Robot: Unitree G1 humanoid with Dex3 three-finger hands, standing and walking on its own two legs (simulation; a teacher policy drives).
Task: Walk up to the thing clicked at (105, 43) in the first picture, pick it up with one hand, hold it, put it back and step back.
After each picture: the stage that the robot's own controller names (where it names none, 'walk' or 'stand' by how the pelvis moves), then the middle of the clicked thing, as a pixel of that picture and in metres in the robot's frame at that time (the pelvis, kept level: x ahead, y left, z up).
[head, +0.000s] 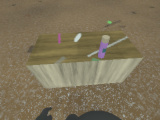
stand; (103, 47) +0.72 -0.09 -0.04
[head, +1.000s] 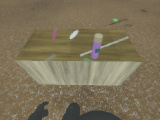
walk; (96, 47) +0.65 +0.00 -0.01
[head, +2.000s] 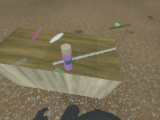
stand; (67, 58) +0.46 +0.21 -0.01
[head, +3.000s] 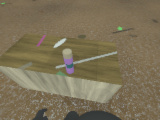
walk; (68, 62) +0.46 +0.21 -0.03
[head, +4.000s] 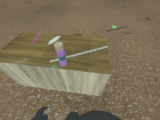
stand; (61, 55) +0.54 +0.30 -0.02
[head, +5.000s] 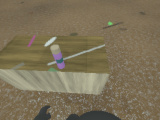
stand; (58, 57) +0.51 +0.31 -0.04
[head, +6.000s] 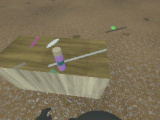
stand; (59, 60) +0.50 +0.30 -0.04
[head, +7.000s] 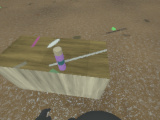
stand; (60, 59) +0.51 +0.30 -0.04
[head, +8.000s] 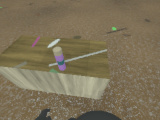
stand; (60, 59) +0.51 +0.31 -0.04
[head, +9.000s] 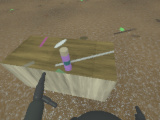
rise first; (66, 60) +0.51 +0.27 -0.04
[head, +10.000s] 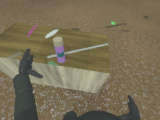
go down; (60, 51) +0.55 +0.26 -0.01
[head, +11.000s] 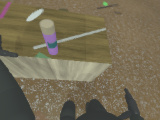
go down; (50, 40) +0.52 +0.26 +0.04
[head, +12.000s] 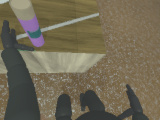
close in; (32, 28) +0.54 +0.28 +0.07
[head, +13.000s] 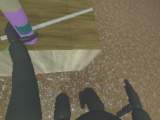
close; (20, 23) +0.56 +0.29 +0.09
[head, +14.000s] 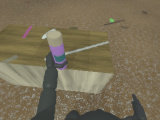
lift; (58, 53) +0.40 +0.21 +0.14
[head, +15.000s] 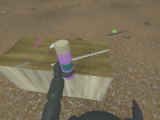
lift; (65, 62) +0.33 +0.17 +0.16
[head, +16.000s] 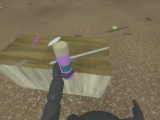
hold; (64, 63) +0.34 +0.17 +0.14
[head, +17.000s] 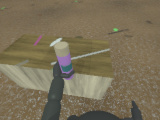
hold; (65, 63) +0.34 +0.17 +0.14
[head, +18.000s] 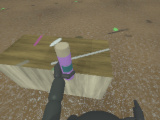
hold; (66, 63) +0.33 +0.17 +0.14
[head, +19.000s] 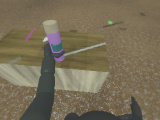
crouch; (55, 43) +0.46 +0.23 +0.17
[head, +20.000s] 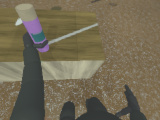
lower; (36, 32) +0.54 +0.27 +0.11
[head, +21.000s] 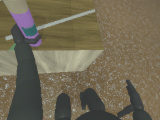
lower; (27, 25) +0.56 +0.27 +0.09
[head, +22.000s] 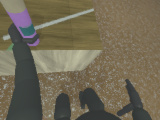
lower; (24, 24) +0.56 +0.28 +0.09
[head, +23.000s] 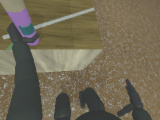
lower; (24, 23) +0.56 +0.28 +0.09
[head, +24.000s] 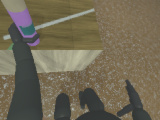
loosen; (24, 24) +0.56 +0.28 +0.08
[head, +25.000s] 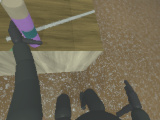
withdraw; (27, 27) +0.55 +0.27 +0.08
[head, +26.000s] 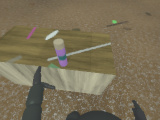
sink last; (61, 54) +0.50 +0.26 +0.01
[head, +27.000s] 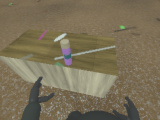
stand; (66, 53) +0.53 +0.26 +0.01
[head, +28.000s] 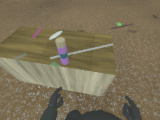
stand; (62, 52) +0.52 +0.27 +0.02
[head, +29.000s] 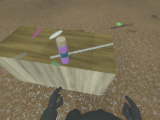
stand; (63, 51) +0.52 +0.26 +0.03
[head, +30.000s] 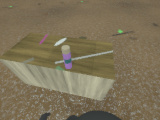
stand; (67, 58) +0.53 +0.25 -0.03
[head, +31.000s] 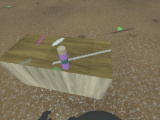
stand; (64, 58) +0.52 +0.28 -0.04
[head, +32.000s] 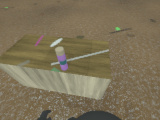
stand; (62, 59) +0.51 +0.29 -0.04
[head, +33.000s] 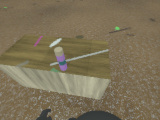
walk; (61, 59) +0.51 +0.29 -0.04
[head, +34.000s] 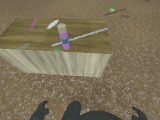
walk; (64, 38) +0.66 +0.30 -0.02
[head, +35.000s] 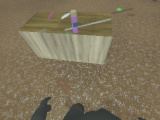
walk; (74, 22) +0.99 +0.28 -0.02
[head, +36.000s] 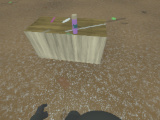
stand; (74, 24) +1.14 +0.29 -0.02
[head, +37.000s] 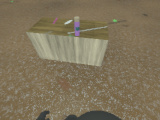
stand; (77, 26) +1.12 +0.26 -0.05
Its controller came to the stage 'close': yes
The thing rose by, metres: 0.20
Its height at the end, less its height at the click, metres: +0.00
